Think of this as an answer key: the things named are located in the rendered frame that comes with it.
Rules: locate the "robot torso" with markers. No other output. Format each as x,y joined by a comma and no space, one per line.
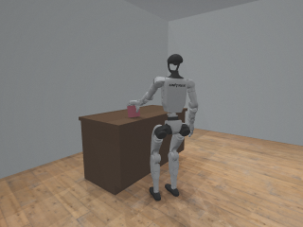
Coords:
173,99

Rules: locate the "sponge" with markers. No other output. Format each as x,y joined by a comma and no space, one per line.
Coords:
132,111

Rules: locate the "table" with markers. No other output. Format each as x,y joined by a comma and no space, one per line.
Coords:
116,148

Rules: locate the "left robot hand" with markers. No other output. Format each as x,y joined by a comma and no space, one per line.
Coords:
133,103

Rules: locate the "left robot forearm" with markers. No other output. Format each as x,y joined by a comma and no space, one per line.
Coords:
142,101

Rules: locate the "right robot hand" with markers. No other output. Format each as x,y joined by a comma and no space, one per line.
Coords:
191,127

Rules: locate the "left robot upper arm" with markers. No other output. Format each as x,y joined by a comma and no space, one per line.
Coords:
157,82

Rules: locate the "right robot forearm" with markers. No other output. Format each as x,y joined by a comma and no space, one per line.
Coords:
191,115

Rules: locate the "left robot thigh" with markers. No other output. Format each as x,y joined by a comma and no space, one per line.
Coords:
159,132

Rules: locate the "right robot upper arm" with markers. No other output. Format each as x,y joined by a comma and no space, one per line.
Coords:
192,94

